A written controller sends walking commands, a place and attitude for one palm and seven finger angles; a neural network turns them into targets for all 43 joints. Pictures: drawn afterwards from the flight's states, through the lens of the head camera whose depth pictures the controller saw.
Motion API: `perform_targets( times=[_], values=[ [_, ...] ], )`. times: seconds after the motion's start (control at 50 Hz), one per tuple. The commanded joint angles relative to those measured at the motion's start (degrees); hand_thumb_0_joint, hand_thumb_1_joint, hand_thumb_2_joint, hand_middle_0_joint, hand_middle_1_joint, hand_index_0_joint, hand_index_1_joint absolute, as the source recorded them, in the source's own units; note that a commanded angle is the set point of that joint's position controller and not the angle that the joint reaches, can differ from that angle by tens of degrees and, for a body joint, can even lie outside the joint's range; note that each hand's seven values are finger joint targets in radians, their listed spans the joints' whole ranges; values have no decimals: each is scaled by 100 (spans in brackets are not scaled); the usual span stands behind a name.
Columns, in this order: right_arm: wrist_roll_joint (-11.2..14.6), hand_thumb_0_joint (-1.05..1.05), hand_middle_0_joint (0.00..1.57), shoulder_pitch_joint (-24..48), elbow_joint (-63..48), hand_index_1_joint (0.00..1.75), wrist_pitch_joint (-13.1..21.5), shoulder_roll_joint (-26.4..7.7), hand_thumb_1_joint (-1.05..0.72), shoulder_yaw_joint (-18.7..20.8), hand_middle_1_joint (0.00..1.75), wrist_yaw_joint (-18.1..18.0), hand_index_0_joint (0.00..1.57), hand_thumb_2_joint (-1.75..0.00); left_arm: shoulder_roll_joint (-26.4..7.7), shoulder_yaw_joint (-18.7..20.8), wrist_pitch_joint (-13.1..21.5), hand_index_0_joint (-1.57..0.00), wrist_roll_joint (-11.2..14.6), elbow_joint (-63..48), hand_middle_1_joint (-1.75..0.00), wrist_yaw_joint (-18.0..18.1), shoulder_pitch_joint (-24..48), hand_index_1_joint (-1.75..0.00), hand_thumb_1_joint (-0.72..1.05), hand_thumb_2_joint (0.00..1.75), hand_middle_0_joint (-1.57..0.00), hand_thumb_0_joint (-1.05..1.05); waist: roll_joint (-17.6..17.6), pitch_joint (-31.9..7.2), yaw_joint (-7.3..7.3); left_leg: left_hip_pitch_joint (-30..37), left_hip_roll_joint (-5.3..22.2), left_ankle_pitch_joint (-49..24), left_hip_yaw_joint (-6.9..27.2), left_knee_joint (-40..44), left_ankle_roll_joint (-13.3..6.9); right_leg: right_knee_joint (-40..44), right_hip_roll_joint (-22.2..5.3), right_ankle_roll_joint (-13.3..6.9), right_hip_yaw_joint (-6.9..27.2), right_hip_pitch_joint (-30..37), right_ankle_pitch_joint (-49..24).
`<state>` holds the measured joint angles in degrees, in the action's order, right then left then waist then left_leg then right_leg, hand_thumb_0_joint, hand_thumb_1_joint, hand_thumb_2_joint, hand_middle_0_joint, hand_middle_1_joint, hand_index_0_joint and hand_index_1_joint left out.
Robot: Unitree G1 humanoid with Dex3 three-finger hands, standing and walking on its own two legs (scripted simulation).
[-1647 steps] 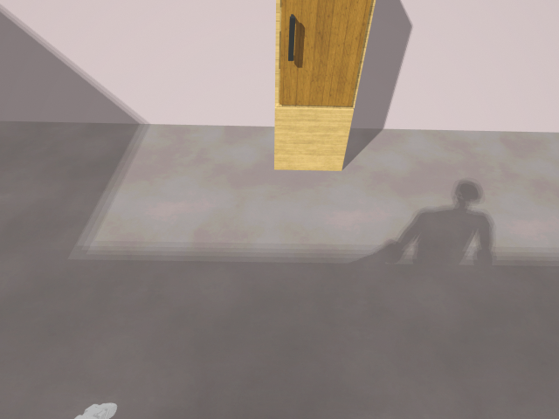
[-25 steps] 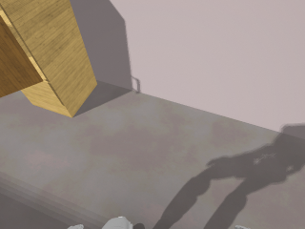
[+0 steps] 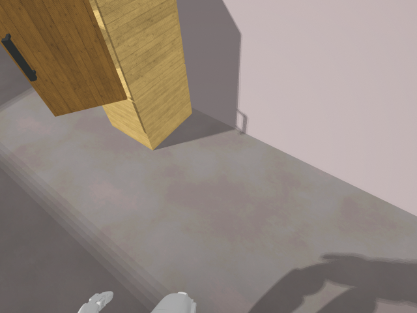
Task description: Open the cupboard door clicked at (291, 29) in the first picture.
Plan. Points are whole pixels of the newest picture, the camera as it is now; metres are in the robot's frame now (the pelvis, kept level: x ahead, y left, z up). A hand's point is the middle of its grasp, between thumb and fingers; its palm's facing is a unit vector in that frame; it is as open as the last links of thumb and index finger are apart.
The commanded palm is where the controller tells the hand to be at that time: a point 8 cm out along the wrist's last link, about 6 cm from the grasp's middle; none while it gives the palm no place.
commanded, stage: turn to face it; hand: left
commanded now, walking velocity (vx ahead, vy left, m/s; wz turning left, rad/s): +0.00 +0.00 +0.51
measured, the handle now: (21, 58) +0.92 +0.74 -0.03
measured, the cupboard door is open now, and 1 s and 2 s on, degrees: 54 54 54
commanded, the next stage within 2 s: take the last steps up to it in 0.38 s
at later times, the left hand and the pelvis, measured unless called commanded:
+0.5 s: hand out of the picture +0.02 +0.24 -0.17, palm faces +0.25 -0.94 -0.23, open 7.4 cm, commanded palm none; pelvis +0.01 +0.02 +0.01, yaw +12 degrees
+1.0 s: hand out of the picture -0.02 +0.19 -0.16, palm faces +0.44 -0.88 -0.19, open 7.4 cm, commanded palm none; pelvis +0.10 +0.06 +0.01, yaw +23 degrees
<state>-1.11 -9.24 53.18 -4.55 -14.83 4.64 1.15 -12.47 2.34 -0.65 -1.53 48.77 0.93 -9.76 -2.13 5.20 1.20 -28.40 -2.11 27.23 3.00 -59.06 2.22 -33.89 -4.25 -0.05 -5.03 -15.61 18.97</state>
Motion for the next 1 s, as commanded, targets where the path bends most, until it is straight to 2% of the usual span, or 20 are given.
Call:
perform_targets(
  times=[0.0, 0.14, 0.18, 0.22, 0.24, 0.26, 0.28, 0.34, 0.42, 0.48, 0.54, 0.58, 0.6, 0.62, 0.64, 0.66, 0.68, 0.74, 0.84, 0.98],
  values=[
    [23, 0, 20, 312, -540, 30, 139, -358, -90, 89, 30, 46, 20, -90, -871, 220, 127, -20, 45, -338, -30, 78, -129, -30, 90, 90, -20, 0, 1380, -572, -85, -612, 313, -243, -256, -797, 180, 1306, -1331, -571, 567, 1010, -3034],
    [68, 0, 20, 757, -587, 30, 213, -113, -90, -59, 30, 65, 20, -90, -1143, 333, 129, -20, -35, -19, -30, 82, -786, -30, 90, 90, -20, 0, 1369, -699, -443, 229, 214, -83, -823, 1421, 103, 876, -1566, -633, 260, 1476, -3904],
    [68, 0, 20, 517, -519, 30, 254, -156, -90, -74, 30, 29, 20, -90, -1194, 364, 127, -20, -17, 22, -30, 65, -705, -30, 90, 90, -20, 0, 1382, -753, -310, 703, 149, -435, -911, 2138, 33, 609, -1551, -533, 142, 1336, -3975],
    [35, 0, 20, -77, -344, 30, 332, -409, -90, -25, 30, 1, 20, -90, -1155, 362, 115, -20, 70, 23, -30, 32, -476, -30, 90, 90, -20, 0, 945, -1016, 74, 1983, 235, -1794, -777, 3440, -95, -231, -1347, -129, -199, 665, -3308],
    [-16, 0, 20, -383, -282, 30, 394, -922, -90, 97, 30, -27, 20, -90, -837, 312, 87, -20, 101, -81, -30, 6, -515, -30, 90, 90, -20, 0, -448, -1351, 205, 2976, 1325, -3135, 517, 3667, -492, -1297, -803, 233, -490, -418, -1425],
    [-24, 0, 20, -752, -231, 30, 381, -1414, -90, 210, 30, -103, 20, -90, -475, 158, 39, -20, 131, -260, -30, 0, -222, -30, 90, 90, -20, 0, -1678, -1321, 410, 3130, 2538, -5596, 2018, 3754, -1354, -2335, -212, 488, -209, -1481, 1878],
    [-19, 0, 20, -781, -167, 30, 328, -1358, -90, 156, 30, -157, 20, -90, -652, 181, -45, -20, 96, -275, -30, 38, -112, -30, 90, 90, -20, 0, -1018, -1348, 364, 2869, 2642, -5437, 1650, 3602, -1679, -2780, -289, 353, 406, -1393, 1908],
    [-47, 0, 20, 10, -377, 30, 368, -899, -90, 17, 30, -269, 20, -90, -622, 224, -131, -20, 51, 30, -30, -17, -72, -30, 90, 90, -20, 0, -1056, -681, 51, 1823, 1907, -3749, 1063, 3914, -1333, -2997, -267, 355, 531, -1370, 1024],
    [-30, 0, 20, -77, -295, 30, 435, -777, -90, -50, 30, -290, 20, -90, -459, 194, -133, -20, 60, 226, -30, -62, -278, -30, 90, 90, -20, 0, -566, -782, -89, 2069, 1594, -4145, 650, 3905, -1163, -2515, -71, 378, 390, -1180, 576],
    [-44, 0, 20, -214, -214, 30, 436, -740, -90, -45, 30, -272, 20, -90, -374, 154, -113, -20, 66, 216, -30, -61, -183, -30, 90, 90, -20, 0, -629, -928, -48, 2117, 1535, -3803, 642, 3920, -1180, -1852, 24, 366, 304, -852, 615],
    [-53, 0, 20, -230, -161, 30, 408, -785, -90, -19, 30, -218, 20, -90, -392, 158, -40, -20, 39, 161, -30, -123, -134, -30, 90, 90, -20, 0, -909, -739, -39, 1697, 1417, -1778, 914, 4090, -1184, -1020, 199, 305, 81, -416, 802],
    [-31, 0, 20, -81, -166, 30, 391, -761, -90, 8, 30, -194, 20, -90, -403, 195, 29, -20, 36, 280, -30, -169, -468, -30, 90, 90, -20, 0, -706, -644, -245, 1117, 1200, -673, 959, 3913, -1047, -10, 357, 267, -79, 419, 397],
    [0, 0, 20, 15, -188, 30, 391, -722, -90, 19, 30, -177, 20, -90, -481, 243, 86, -20, 27, 389, -30, -174, -803, -30, 90, 90, -20, 0, -381, -603, -436, 545, 924, -196, 789, 3488, -850, 691, 309, 236, -69, 1183, 52],
    [56, 0, 20, 47, -253, 30, 409, -400, -90, -21, 30, -147, 20, -90, -803, 335, 154, -20, -30, 500, -30, -130, -1195, -30, 90, 90, -20, 0, 723, -590, -655, -535, 364, 293, 264, 2410, -552, 1500, -497, 11, 869, 2119, 789],
    [68, 0, 20, 335, -495, 30, 441, -92, -90, -92, 30, -89, 20, -90, -1423, 452, 187, -20, -72, 539, -30, -72, -1572, -30, 90, 90, -20, 0, 2374, -401, -914, -1598, -150, 881, -427, 786, -202, 2412, -2182, -573, 2972, 2379, 1609],
    [-43, 0, 20, 684, -594, 30, 403, -514, -90, -12, 30, -39, 20, -90, -1395, 403, 199, -20, 3, 493, -30, -18, -1547, -30, 90, 90, -20, 0, 1660, 35, -885, -1685, 212, 601, 87, -278, -200, 2801, -2643, -898, 3445, 1417, 1982],
    [-61, 0, 20, 536, -549, 30, 378, -484, -90, 26, 30, 21, 20, -90, -1216, 364, 240, -20, 27, 386, -30, -20, -1078, -30, 90, 90, -20, 0, 1094, 236, -557, -1613, 412, -141, 272, -594, -203, 2854, -2411, -872, 2932, 976, 2093],
    [-60, 0, 20, 134, -166, 30, 294, -314, -90, 44, 30, 107, 20, -90, -668, 213, 392, -20, 64, 423, -30, -29, -667, -30, 90, 90, -20, 0, 1545, 285, -189, -1224, 611, -1255, 39, -857, -15, 2623, -1600, -392, 1276, 698, 272],
    [4, 0, 20, 474, -146, 30, 350, -6, -90, -68, 30, 168, 20, -90, -671, 230, 550, -20, 31, 872, -30, 13, -1531, -30, 90, 90, -20, 0, 917, -145, -441, -1426, 594, -1405, -457, 8, 127, 2080, -1575, -438, 386, 1999, -2544],
    [26, 0, 20, 871, -288, 30, 459, 134, -90, -216, 30, 242, 20, -90, -789, 234, 479, -20, -36, 1162, -30, 15, -1580, -30, 90, 90, -20, 0, 1436, 77, -441, -328, 455, -1268, -969, 1942, -124, 1726, -1650, -355, -157, 1638, -3073]
  ],
)
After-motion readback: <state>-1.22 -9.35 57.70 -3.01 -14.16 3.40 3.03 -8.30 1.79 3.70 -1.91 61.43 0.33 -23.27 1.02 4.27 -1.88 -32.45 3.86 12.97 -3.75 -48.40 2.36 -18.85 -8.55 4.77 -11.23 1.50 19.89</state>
